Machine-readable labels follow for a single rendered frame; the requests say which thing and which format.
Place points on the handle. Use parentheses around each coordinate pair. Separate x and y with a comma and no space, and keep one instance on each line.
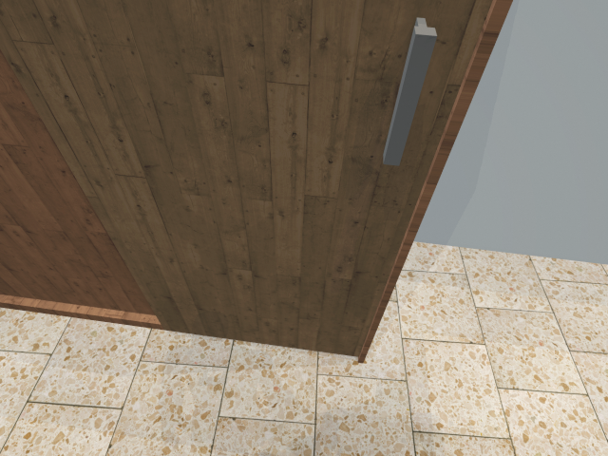
(419,53)

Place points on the wardrobe door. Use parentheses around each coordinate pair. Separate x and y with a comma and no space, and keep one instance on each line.
(233,149)
(53,245)

